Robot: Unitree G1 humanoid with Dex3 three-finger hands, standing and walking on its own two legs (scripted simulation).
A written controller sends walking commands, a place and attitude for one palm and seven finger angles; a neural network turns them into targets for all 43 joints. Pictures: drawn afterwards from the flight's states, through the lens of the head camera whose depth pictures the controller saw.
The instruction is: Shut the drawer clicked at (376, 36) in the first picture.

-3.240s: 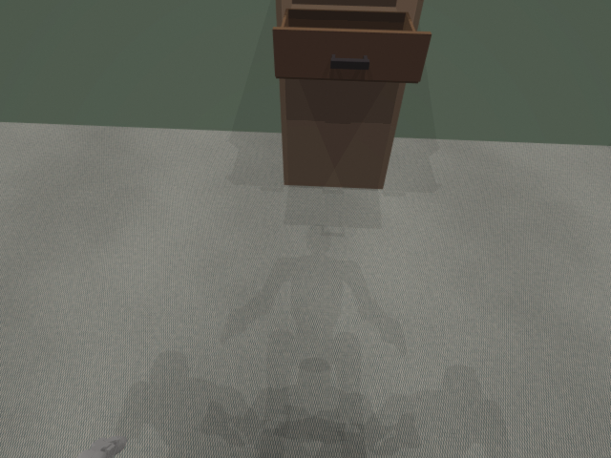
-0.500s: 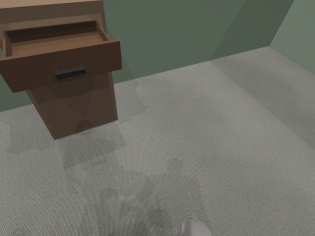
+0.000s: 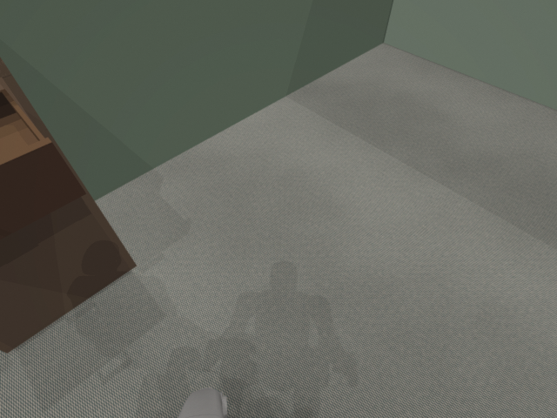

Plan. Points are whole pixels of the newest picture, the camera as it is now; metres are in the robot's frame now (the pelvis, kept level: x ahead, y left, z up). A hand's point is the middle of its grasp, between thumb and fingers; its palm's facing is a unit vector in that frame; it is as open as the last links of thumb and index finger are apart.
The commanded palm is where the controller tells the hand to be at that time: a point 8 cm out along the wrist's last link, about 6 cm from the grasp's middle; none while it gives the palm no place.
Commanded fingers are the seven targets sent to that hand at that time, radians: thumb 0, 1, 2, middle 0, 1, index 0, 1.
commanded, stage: turn to face it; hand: left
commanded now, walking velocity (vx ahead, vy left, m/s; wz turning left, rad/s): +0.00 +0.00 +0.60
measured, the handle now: out of the picture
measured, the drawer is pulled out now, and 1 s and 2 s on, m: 0.30 0.30 0.30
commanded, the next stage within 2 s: take the last steps up to it in 1.38 s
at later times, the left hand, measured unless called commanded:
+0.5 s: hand out of the picture +0.10 +0.25 -0.18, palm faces +0.24 -0.96 -0.18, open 7.4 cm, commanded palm none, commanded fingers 0.00 0.90 0.90 -0.20 -0.30 -0.20 -0.30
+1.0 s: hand out of the picture +0.12 +0.22 -0.13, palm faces +0.46 -0.84 -0.29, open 7.4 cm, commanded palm none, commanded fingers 0.00 0.90 0.90 -0.20 -0.30 -0.20 -0.30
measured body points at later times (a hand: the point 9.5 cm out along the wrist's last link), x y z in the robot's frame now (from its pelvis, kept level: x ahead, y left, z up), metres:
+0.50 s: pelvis +0.10 +0.06 +0.01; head +0.12 +0.09 +0.45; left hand +0.09 +0.30 -0.16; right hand +0.20 -0.16 -0.13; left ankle +0.12 +0.14 -0.73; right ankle +0.10 -0.10 -0.66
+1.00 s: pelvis +0.11 +0.00 +0.01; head +0.14 -0.02 +0.46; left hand +0.09 +0.26 -0.11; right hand +0.27 -0.23 -0.15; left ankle +0.04 +0.12 -0.64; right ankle +0.14 -0.11 -0.73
